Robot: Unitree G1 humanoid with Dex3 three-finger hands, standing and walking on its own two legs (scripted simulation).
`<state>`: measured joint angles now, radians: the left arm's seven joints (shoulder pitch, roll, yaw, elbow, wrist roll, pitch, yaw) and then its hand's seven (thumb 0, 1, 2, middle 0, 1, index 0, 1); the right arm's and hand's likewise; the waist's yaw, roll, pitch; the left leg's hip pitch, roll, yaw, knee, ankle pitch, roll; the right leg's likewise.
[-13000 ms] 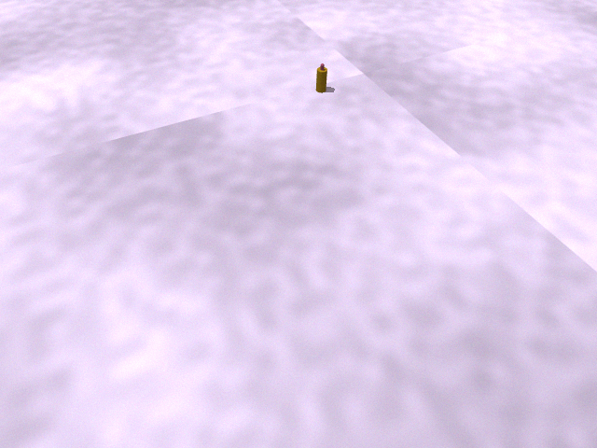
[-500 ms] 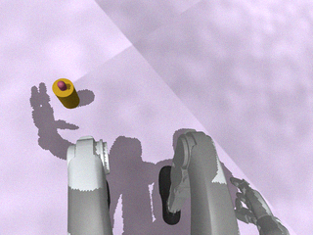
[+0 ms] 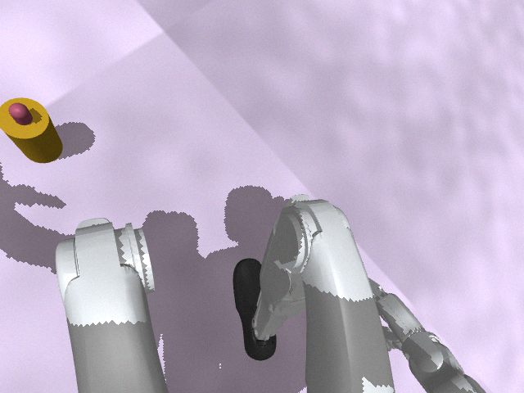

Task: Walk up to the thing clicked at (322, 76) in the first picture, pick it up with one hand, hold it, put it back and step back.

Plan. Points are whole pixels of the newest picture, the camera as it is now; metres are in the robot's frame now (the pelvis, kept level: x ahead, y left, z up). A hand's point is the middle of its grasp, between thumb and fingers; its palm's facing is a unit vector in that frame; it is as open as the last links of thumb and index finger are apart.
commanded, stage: approach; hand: left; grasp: from the side
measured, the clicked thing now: (31, 130) +0.49 +0.28 -0.24
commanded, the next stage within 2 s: close in in 0.12 s
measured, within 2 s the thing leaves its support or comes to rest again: leaves its support in 1.94 s
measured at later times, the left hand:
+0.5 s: hand (7, 147) +0.44 +0.30 -0.19, palm faces +0.27 -0.96 +0.05, open 17.6 cm
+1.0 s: hand (31, 146) +0.45 +0.27 -0.21, palm faces +0.30 -0.95 +0.00, open 16.8 cm
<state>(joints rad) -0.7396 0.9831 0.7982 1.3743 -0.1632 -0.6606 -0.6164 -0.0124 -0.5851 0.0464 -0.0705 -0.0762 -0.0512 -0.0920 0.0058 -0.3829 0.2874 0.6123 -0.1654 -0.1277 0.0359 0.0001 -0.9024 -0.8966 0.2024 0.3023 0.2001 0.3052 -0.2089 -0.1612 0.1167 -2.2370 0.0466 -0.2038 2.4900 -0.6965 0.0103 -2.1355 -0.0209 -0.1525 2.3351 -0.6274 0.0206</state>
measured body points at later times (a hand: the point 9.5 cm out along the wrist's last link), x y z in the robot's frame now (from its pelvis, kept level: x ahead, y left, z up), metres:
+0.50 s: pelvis -0.01 +0.01 -0.03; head +0.23 +0.17 +0.30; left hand +0.42 +0.35 -0.19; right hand +0.15 -0.25 -0.06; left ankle +0.08 +0.12 -0.29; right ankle +0.13 -0.12 -0.29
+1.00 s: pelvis -0.01 +0.01 -0.04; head +0.23 +0.18 +0.29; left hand +0.43 +0.32 -0.21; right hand +0.12 -0.25 -0.06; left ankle +0.08 +0.12 -0.29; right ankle +0.13 -0.12 -0.29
